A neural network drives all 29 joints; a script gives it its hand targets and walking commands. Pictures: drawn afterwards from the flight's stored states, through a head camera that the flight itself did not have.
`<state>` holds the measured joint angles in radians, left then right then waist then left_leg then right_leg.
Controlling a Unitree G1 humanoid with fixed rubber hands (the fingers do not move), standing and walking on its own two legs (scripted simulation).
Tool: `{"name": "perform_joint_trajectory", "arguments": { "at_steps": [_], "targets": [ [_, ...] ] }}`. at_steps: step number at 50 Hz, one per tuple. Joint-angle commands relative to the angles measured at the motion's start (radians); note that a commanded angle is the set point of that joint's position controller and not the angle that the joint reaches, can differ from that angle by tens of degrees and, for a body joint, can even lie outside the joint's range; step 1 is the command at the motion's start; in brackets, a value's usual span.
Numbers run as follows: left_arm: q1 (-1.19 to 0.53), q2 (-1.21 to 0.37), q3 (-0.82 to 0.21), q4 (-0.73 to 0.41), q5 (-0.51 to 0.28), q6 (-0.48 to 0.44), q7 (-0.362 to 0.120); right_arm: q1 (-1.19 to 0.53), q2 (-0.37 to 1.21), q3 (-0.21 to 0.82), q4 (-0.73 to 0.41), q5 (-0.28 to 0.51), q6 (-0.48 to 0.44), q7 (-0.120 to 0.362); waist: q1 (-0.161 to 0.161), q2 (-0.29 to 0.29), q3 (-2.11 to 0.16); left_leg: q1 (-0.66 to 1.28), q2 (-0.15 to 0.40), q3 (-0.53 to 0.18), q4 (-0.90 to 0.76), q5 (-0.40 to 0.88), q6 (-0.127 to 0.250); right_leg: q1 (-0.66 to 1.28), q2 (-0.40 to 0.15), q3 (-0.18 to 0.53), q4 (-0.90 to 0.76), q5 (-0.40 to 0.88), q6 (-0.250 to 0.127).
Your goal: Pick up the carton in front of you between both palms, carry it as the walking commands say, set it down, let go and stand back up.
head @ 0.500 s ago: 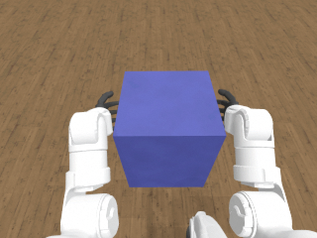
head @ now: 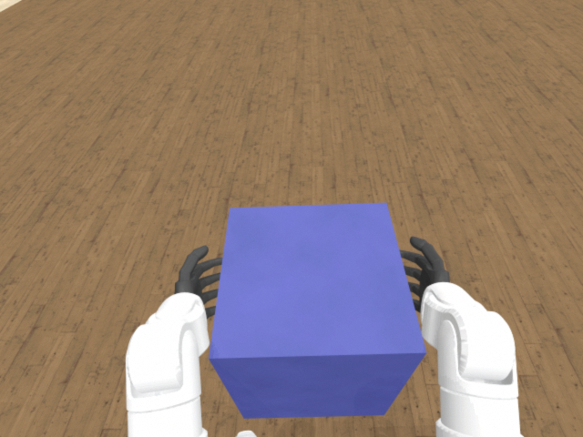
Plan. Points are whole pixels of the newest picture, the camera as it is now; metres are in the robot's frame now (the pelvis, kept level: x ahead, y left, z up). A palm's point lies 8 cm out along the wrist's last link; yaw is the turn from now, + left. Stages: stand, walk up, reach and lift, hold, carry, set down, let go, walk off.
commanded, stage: carry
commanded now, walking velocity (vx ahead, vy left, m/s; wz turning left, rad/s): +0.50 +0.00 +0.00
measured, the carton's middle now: (311, 317) +0.28 +0.00 +0.02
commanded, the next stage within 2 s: none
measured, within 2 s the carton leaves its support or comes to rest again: neither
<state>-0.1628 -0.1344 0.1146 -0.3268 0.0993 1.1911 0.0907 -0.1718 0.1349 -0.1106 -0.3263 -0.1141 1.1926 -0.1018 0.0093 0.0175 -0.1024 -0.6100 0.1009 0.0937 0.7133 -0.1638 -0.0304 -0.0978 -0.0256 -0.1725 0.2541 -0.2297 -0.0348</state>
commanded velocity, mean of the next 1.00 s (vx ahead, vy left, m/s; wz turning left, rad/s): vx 0.19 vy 0.00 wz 0.00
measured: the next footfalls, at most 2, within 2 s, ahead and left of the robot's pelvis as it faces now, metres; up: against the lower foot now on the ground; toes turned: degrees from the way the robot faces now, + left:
left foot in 0.16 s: +0.30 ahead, +0.13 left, +0.00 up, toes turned +10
right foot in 0.62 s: +0.54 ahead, -0.08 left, +0.00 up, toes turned +9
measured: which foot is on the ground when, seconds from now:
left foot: up 0.00-0.14, down 0.16-0.66, up 0.68-0.80, down 0.82-1.00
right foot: down 0.00-0.16, up 0.18-0.60, down 0.62-1.00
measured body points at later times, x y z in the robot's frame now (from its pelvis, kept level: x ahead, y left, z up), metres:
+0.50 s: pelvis +0.30 +0.05 +0.00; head +0.29 +0.06 +0.45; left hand +0.58 +0.18 +0.07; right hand +0.56 -0.12 +0.08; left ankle +0.26 +0.13 -0.75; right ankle +0.41 -0.11 -0.70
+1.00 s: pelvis +0.48 +0.02 -0.01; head +0.45 +0.01 +0.43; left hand +0.76 +0.17 +0.06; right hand +0.76 -0.14 +0.06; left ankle +0.41 +0.13 -0.75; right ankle +0.51 -0.08 -0.75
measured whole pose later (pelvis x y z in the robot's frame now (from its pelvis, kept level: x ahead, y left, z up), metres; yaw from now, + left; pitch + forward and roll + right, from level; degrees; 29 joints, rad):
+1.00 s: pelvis +0.48 +0.02 -0.01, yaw +0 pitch +3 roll -1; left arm -0.14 -0.13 0.11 -0.23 0.13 1.15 0.07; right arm -0.16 0.13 -0.11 -0.22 -0.14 1.15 -0.07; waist 0.00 0.02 -0.15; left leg -0.18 0.07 0.11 0.49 -0.36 -0.02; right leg -0.33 -0.05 -0.22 0.50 -0.22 -0.04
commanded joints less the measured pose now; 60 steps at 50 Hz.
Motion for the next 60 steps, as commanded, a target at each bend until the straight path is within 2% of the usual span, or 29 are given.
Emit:
{"name": "perform_joint_trajectory", "arguments": {
  "at_steps": [1, 6, 7, 8, 9, 10, 11, 12, 13, 14, 16, 20, 24, 26, 28, 30, 31, 32, 33, 34, 35, 37, 40, 42, 44, 46, 49, 54, 60],
  "targets": [
    [-0.446, -0.873, -0.691, -0.061, -0.391, 0.023, -0.272, -0.462, 0.894, 0.728, -0.062, 0.396, 0.020, 0.249, 0.006, -0.167, -0.172, 0.016, -0.026, 0.057, -0.118, 0.108, 0.012, 0.148, -0.214, 0.096, -0.072, 0.333, -0.080],
    [-0.458, -0.816, -0.678, -0.019, -0.375, 0.058, -0.266, -0.460, 0.834, 0.693, -0.006, 0.397, 0.061, 0.260, 0.004, -0.172, -0.097, 0.168, -0.051, 0.110, -0.239, 0.107, 0.050, 0.114, -0.216, 0.054, 0.031, 0.384, -0.037],
    [-0.471, -0.813, -0.680, -0.012, -0.376, 0.063, -0.264, -0.453, 0.831, 0.684, 0.015, 0.395, 0.065, 0.262, -0.010, -0.142, -0.125, 0.304, -0.090, 0.152, -0.277, 0.061, 0.053, 0.070, -0.184, 0.009, 0.151, 0.429, -0.018],
    [-0.478, -0.807, -0.683, -0.004, -0.374, 0.068, -0.263, -0.441, 0.827, 0.671, 0.039, 0.392, 0.067, 0.264, -0.023, -0.090, -0.183, 0.506, -0.089, 0.146, -0.255, -0.002, 0.054, -0.034, -0.147, -0.027, 0.322, 0.414, 0.008],
    [-0.495, -0.804, -0.689, -0.007, -0.377, 0.074, -0.262, -0.433, 0.818, 0.654, 0.057, 0.381, 0.066, 0.267, -0.037, 0.086, -0.248, 0.681, 0.118, -0.183, -0.342, -0.160, 0.108, -0.233, -0.085, -0.031, 0.578, 0.198, 0.056],
    [-0.533, -0.828, -0.702, -0.023, -0.389, 0.080, -0.261, -0.445, 0.833, 0.652, 0.086, 0.378, 0.058, 0.270, -0.041, 0.337, -0.308, 0.864, 0.315, -0.566, -0.452, -0.176, 0.236, -0.509, 0.035, 0.008, 0.840, -0.177, 0.087],
    [-0.550, -0.851, -0.712, -0.006, -0.395, 0.075, -0.264, -0.441, 0.866, 0.653, 0.088, 0.393, 0.052, 0.272, -0.034, 0.292, -0.295, 0.832, 0.318, -0.595, -0.483, -0.046, 0.251, -0.591, 0.011, 0.122, 0.973, -0.271, 0.058],
    [-0.559, -0.889, -0.713, -0.001, -0.404, 0.064, -0.268, -0.461, 0.901, 0.663, 0.066, 0.401, 0.042, 0.274, -0.036, 0.212, -0.296, 0.783, 0.293, -0.492, -0.459, 0.038, 0.239, -0.602, -0.033, 0.151, 1.028, -0.256, 0.035],
    [-0.565, -0.924, -0.717, -0.002, -0.411, 0.050, -0.271, -0.484, 0.938, 0.673, 0.050, 0.409, 0.032, 0.278, -0.032, 0.097, -0.302, 0.726, 0.278, -0.419, -0.454, 0.036, 0.212, -0.592, -0.075, 0.171, 1.003, -0.196, 0.025],
    [-0.562, -0.950, -0.722, -0.004, -0.411, 0.036, -0.272, -0.508, 0.970, 0.684, 0.030, 0.419, 0.020, 0.281, -0.025, 0.045, -0.286, 0.646, 0.261, -0.342, -0.478, 0.022, 0.182, -0.560, -0.108, 0.183, 0.935, -0.135, 0.021],
    [-0.547, -0.971, -0.734, -0.016, -0.399, 0.013, -0.265, -0.519, 0.998, 0.702, 0.009, 0.430, 0.001, 0.287, -0.018, 0.076, -0.287, 0.576, 0.223, -0.231, -0.528, -0.070, 0.154, -0.510, -0.110, 0.158, 0.828, -0.050, 0.028],
    [-0.473, -0.977, -0.740, -0.029, -0.375, -0.013, -0.250, -0.468, 0.975, 0.721, -0.016, 0.438, -0.014, 0.293, -0.020, 0.092, -0.249, 0.582, 0.203, -0.136, -0.597, -0.085, 0.181, -0.533, -0.107, 0.100, 0.590, 0.033, 0.060],
    [-0.438, -0.932, -0.735, -0.066, -0.372, -0.009, -0.242, -0.443, 0.918, 0.724, -0.065, 0.436, -0.008, 0.287, -0.020, 0.106, -0.199, 0.616, 0.153, -0.002, -0.511, 0.328, 0.154, -0.487, -0.062, 0.026, 0.392, 0.131, 0.060],
    [-0.433, -0.899, -0.731, -0.081, -0.377, 0.006, -0.241, -0.414, 0.888, 0.714, -0.067, 0.422, 0.003, 0.280, -0.025, 0.126, -0.193, 0.624, 0.134, 0.044, -0.461, 0.452, 0.133, -0.439, -0.036, -0.003, 0.335, 0.191, 0.053],
    [-0.431, -0.868, -0.726, -0.083, -0.383, 0.024, -0.244, -0.391, 0.863, 0.700, -0.057, 0.401, 0.016, 0.274, -0.028, 0.133, -0.188, 0.625, 0.118, 0.072, -0.397, 0.522, 0.112, -0.367, -0.017, -0.022, 0.272, 0.248, 0.048],
    [-0.423, -0.847, -0.716, -0.068, -0.383, 0.039, -0.250, -0.390, 0.840, 0.688, -0.038, 0.387, 0.029, 0.271, -0.015, 0.091, -0.178, 0.588, 0.079, 0.116, -0.265, 0.473, 0.069, -0.217, 0.006, -0.059, 0.102, 0.375, 0.047],
    [-0.425, -0.833, -0.708, -0.060, -0.378, 0.046, -0.254, -0.388, 0.828, 0.683, -0.025, 0.381, 0.035, 0.270, -0.011, 0.067, -0.186, 0.518, 0.061, 0.115, -0.198, 0.431, 0.035, -0.079, -0.021, -0.048, 0.063, 0.454, 0.047],
    [-0.424, -0.811, -0.698, -0.050, -0.375, 0.053, -0.257, -0.390, 0.810, 0.678, -0.012, 0.375, 0.039, 0.269, -0.007, 0.016, -0.229, 0.408, 0.041, 0.109, -0.100, 0.216, -0.008, 0.087, -0.146, 0.069, 0.114, 0.737, 0.038],
    [-0.426, -0.806, -0.686, -0.018, -0.369, 0.053, -0.262, -0.428, 0.820, 0.693, -0.024, 0.385, 0.052, 0.265, 0.003, -0.153, -0.340, 0.232, -0.002, 0.051, 0.058, -0.148, -0.030, 0.338, -0.328, 0.252, 0.232, 1.116, -0.083],
    [-0.389, -0.826, -0.671, 0.022, -0.368, 0.045, -0.263, -0.435, 0.828, 0.700, -0.028, 0.396, 0.060, 0.267, 0.008, -0.241, -0.392, 0.170, -0.051, 0.016, 0.125, -0.395, -0.032, 0.360, -0.373, 0.352, 0.186, 1.067, -0.170],
    [-0.385, -0.856, -0.672, 0.020, -0.373, 0.038, -0.265, -0.448, 0.853, 0.708, -0.018, 0.402, 0.056, 0.270, 0.005, -0.211, -0.375, 0.167, -0.038, -0.029, 0.115, -0.444, -0.019, 0.302, -0.362, 0.348, 0.131, 0.909, -0.171],
    [-0.439, -0.925, -0.682, -0.009, -0.384, 0.023, -0.271, -0.498, 0.910, 0.724, -0.031, 0.414, 0.037, 0.275, -0.002, -0.167, -0.350, 0.222, -0.018, -0.050, -0.064, -0.451, 0.003, 0.201, -0.317, 0.279, 0.069, 0.615, -0.117],
    [-0.468, -0.967, -0.699, -0.038, -0.395, 0.001, -0.277, -0.513, 0.965, 0.752, -0.057, 0.419, 0.009, 0.270, -0.007, -0.161, -0.366, 0.391, -0.040, 0.017, -0.276, -0.176, 0.001, 0.097, -0.238, 0.154, 0.054, 0.355, -0.052],
    [-0.460, -0.958, -0.712, -0.049, -0.391, -0.011, -0.279, -0.481, 0.970, 0.754, -0.057, 0.408, -0.006, 0.269, -0.012, -0.112, -0.362, 0.442, 0.013, -0.001, -0.344, -0.032, -0.006, 0.056, -0.203, 0.095, 0.081, 0.257, -0.016],
    [-0.454, -0.947, -0.725, -0.031, -0.384, -0.017, -0.281, -0.463, 0.948, 0.745, -0.036, 0.388, -0.011, 0.271, -0.007, -0.033, -0.317, 0.439, 0.076, -0.039, -0.298, 0.082, 0.002, 0.023, -0.169, 0.078, 0.156, 0.365, 0.006],
    [-0.418, -0.919, -0.725, 0.015, -0.363, -0.025, -0.279, -0.408, 0.923, 0.732, 0.025, 0.367, -0.019, 0.277, -0.008, -0.009, -0.302, 0.438, 0.081, -0.036, -0.257, 0.212, 0.007, 0.016, -0.170, 0.078, 0.218, 0.510, 0.006],
    [-0.386, -0.887, -0.703, 0.086, -0.322, -0.051, -0.277, -0.370, 0.895, 0.699, 0.112, 0.332, -0.048, 0.287, -0.008, 0.014, -0.286, 0.444, 0.071, -0.039, -0.221, 0.380, 0.011, -0.020, -0.162, 0.072, 0.286, 0.605, 0.002],
    [-0.419, -0.889, -0.696, 0.113, -0.303, -0.114, -0.277, -0.397, 0.895, 0.678, 0.146, 0.310, -0.116, 0.292, -0.008, 0.016, -0.259, 0.447, 0.069, -0.041, -0.200, 0.472, 0.022, -0.059, -0.147, 0.059, 0.322, 0.556, 0.011],
    [-0.421, -0.864, -0.675, 0.141, -0.266, -0.206, -0.275, -0.397, 0.868, 0.660, 0.160, 0.273, -0.206, 0.286, -0.010, 0.005, -0.275, 0.453, 0.067, -0.044, -0.190, 0.439, 0.036, -0.054, -0.145, 0.061, 0.332, 0.481, 0.012]
  ]
}}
